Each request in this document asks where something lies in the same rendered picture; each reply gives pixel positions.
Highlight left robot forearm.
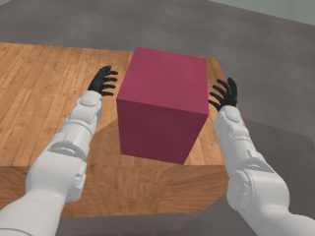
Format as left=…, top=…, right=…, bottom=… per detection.
left=26, top=90, right=102, bottom=191

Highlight pedestal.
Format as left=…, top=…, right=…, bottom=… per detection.
left=0, top=42, right=251, bottom=218

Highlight left robot hand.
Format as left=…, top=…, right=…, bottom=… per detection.
left=88, top=65, right=118, bottom=96

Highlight right robot upper arm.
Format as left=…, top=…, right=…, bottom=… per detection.
left=226, top=168, right=315, bottom=236

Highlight right robot forearm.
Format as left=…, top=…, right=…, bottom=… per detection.
left=213, top=105, right=290, bottom=204

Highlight right robot hand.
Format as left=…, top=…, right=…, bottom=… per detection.
left=208, top=77, right=238, bottom=112

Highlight left robot upper arm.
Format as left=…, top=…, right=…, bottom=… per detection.
left=0, top=151, right=88, bottom=236

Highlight carton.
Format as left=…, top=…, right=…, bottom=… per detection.
left=116, top=46, right=210, bottom=165

